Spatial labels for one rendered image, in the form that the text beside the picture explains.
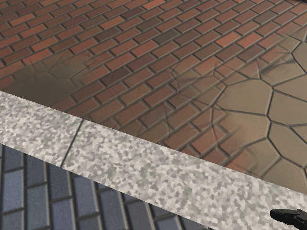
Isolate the right robot hand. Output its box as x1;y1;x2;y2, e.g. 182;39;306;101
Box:
270;209;307;230

